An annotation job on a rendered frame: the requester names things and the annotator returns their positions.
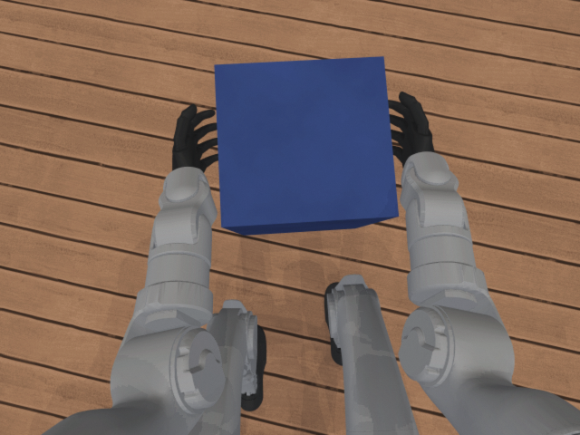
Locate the right robot forearm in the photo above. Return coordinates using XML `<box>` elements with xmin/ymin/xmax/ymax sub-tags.
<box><xmin>400</xmin><ymin>151</ymin><xmax>515</xmax><ymax>375</ymax></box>

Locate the robot left hand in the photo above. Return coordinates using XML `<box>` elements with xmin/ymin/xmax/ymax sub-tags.
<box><xmin>172</xmin><ymin>104</ymin><xmax>218</xmax><ymax>172</ymax></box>

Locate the right robot shin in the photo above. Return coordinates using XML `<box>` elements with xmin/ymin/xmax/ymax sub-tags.
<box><xmin>333</xmin><ymin>275</ymin><xmax>381</xmax><ymax>348</ymax></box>

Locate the robot left upper arm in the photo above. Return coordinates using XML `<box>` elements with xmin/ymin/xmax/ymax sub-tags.
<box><xmin>42</xmin><ymin>325</ymin><xmax>226</xmax><ymax>435</ymax></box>

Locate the robot right upper arm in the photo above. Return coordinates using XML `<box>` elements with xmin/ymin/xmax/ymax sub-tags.
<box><xmin>398</xmin><ymin>304</ymin><xmax>580</xmax><ymax>435</ymax></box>

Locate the left robot forearm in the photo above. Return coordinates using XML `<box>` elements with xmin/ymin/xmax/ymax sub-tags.
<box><xmin>111</xmin><ymin>167</ymin><xmax>218</xmax><ymax>398</ymax></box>

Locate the robot shin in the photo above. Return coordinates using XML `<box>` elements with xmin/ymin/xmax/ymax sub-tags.
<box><xmin>206</xmin><ymin>299</ymin><xmax>257</xmax><ymax>394</ymax></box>
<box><xmin>333</xmin><ymin>275</ymin><xmax>381</xmax><ymax>348</ymax></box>

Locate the left robot shin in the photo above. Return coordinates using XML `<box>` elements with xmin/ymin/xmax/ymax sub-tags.
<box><xmin>206</xmin><ymin>299</ymin><xmax>257</xmax><ymax>394</ymax></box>

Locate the carton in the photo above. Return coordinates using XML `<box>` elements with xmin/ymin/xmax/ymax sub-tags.
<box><xmin>214</xmin><ymin>56</ymin><xmax>399</xmax><ymax>236</ymax></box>

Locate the robot right hand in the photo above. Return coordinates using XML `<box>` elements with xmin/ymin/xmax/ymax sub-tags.
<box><xmin>388</xmin><ymin>92</ymin><xmax>435</xmax><ymax>167</ymax></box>

